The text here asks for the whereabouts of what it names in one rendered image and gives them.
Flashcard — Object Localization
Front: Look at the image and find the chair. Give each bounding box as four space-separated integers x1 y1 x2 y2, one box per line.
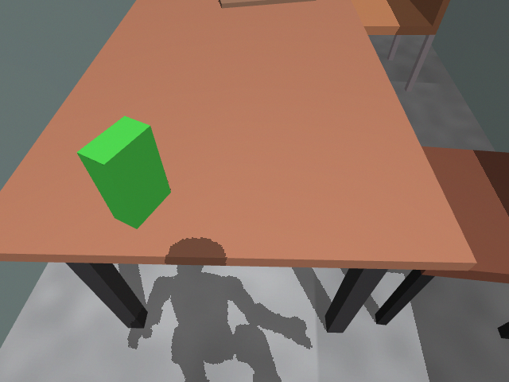
375 146 509 339
352 0 450 92

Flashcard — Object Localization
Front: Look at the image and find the table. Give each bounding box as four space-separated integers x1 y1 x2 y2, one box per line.
0 0 477 333

